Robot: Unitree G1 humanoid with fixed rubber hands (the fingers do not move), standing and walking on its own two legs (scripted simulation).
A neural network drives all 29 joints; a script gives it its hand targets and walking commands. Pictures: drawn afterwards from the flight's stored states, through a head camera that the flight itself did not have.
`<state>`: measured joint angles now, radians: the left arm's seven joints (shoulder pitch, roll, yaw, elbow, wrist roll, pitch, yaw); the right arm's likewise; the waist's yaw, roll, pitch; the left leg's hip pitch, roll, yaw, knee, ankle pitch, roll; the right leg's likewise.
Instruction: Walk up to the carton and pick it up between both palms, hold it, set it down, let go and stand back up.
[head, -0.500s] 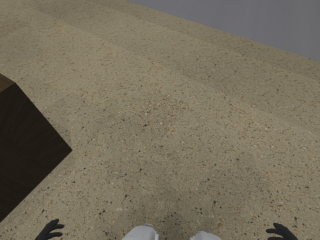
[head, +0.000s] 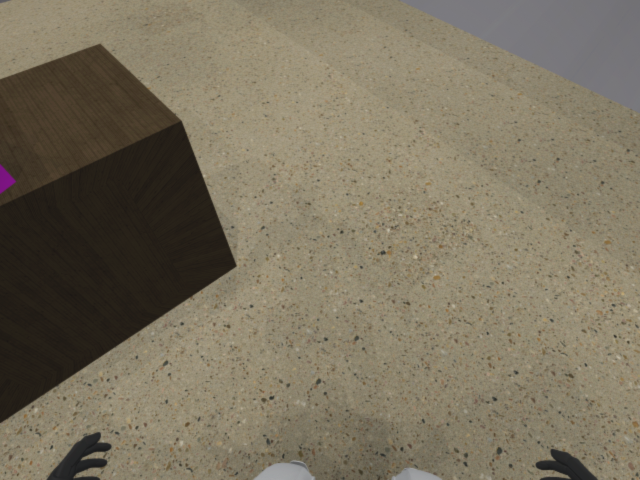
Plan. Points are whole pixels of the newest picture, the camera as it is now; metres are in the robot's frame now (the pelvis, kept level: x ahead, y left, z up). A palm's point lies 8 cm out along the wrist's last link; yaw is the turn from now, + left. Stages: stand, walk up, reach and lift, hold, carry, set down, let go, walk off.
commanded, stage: walk up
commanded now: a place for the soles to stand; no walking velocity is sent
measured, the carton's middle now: out of the picture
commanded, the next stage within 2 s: none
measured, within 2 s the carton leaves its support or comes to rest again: neither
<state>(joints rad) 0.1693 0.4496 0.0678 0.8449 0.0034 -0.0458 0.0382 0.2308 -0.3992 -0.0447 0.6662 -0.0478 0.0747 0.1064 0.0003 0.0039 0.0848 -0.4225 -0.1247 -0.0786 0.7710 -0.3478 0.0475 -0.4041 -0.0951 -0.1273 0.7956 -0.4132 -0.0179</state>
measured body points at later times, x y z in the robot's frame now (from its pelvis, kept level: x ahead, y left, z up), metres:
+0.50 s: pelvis +0.06 +0.07 -0.01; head +0.11 +0.06 +0.44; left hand +0.11 +0.43 -0.09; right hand +0.24 -0.21 -0.11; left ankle +0.04 +0.19 -0.71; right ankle +0.09 -0.04 -0.69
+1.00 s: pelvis +0.11 +0.15 -0.01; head +0.14 +0.16 +0.43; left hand +0.06 +0.51 -0.10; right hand +0.34 -0.09 -0.11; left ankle +0.08 +0.26 -0.71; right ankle +0.15 +0.02 -0.66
